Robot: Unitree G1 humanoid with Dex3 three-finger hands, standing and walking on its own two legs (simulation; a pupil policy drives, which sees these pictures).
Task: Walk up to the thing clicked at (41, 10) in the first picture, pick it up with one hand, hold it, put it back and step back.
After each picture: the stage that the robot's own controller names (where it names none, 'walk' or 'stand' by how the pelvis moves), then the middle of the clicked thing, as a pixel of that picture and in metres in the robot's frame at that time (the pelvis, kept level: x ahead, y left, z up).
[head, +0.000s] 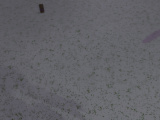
stand; (41, 8) +2.16 +0.67 -0.72
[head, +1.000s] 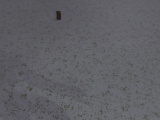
walk; (58, 15) +2.07 +0.35 -0.70
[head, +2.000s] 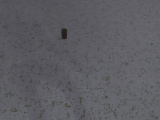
walk; (64, 33) +1.48 +0.22 -0.72
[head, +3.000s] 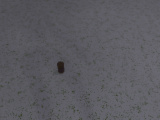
walk; (60, 67) +0.99 +0.23 -0.71
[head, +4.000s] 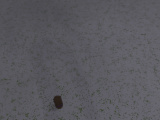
walk; (58, 102) +0.61 +0.23 -0.70
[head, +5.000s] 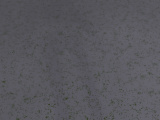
stand; out of the picture +0.40 +0.19 -0.70
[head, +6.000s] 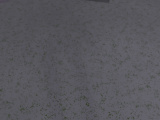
stand; out of the picture +0.36 +0.17 -0.72
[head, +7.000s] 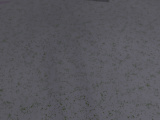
stand; out of the picture +0.36 +0.18 -0.73
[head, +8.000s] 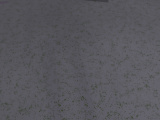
stand; out of the picture +0.35 +0.19 -0.73
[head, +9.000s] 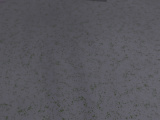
stand; out of the picture +0.35 +0.19 -0.73
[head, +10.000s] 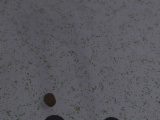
go down; (50, 100) +0.38 +0.19 -0.56
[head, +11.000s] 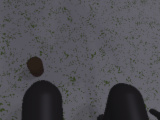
go down; (36, 67) +0.42 +0.22 -0.31
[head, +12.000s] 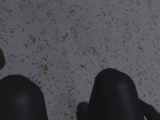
close in; out of the picture +0.40 +0.26 -0.24
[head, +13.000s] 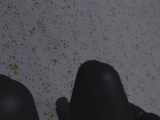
close; out of the picture +0.40 +0.27 -0.22
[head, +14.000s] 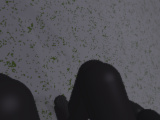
lift; out of the picture +0.38 +0.28 -0.22
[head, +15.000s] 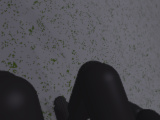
lift; out of the picture +0.36 +0.25 -0.22
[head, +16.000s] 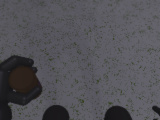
lift; (27, 84) +0.32 +0.19 +0.00
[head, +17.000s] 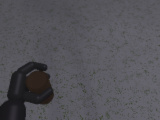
hold; (41, 88) +0.32 +0.16 +0.02
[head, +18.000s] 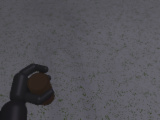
hold; (42, 89) +0.32 +0.16 +0.01
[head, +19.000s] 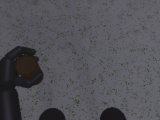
crouch; (30, 71) +0.39 +0.19 -0.06
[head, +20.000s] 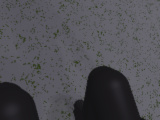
lower; out of the picture +0.42 +0.28 -0.17
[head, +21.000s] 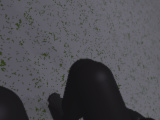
lower; out of the picture +0.42 +0.30 -0.23
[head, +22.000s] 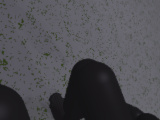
lower; out of the picture +0.41 +0.30 -0.22
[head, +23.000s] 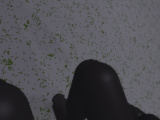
lower; out of the picture +0.41 +0.30 -0.22
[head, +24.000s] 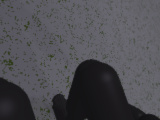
rest; out of the picture +0.40 +0.29 -0.22
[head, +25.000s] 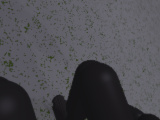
withdraw; out of the picture +0.39 +0.27 -0.22
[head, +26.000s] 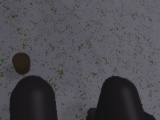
stand; (22, 64) +0.41 +0.23 -0.28
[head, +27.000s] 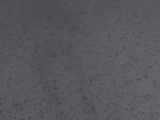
stand; out of the picture +0.35 +0.16 -0.65
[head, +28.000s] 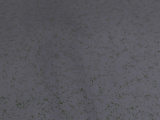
stand; out of the picture +0.37 +0.17 -0.67
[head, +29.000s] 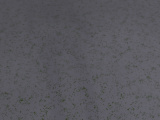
stand; out of the picture +0.37 +0.17 -0.68
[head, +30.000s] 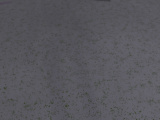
walk; out of the picture +0.38 +0.17 -0.72
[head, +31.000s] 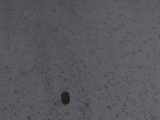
walk; (65, 98) +0.53 +0.13 -0.70
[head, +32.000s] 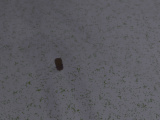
walk; (59, 64) +0.85 +0.26 -0.68
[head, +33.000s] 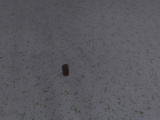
stand; (65, 70) +1.00 +0.21 -0.71
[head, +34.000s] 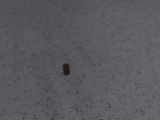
stand; (66, 69) +1.00 +0.20 -0.73
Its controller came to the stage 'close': yes
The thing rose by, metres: 0.72
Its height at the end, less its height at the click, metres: +0.00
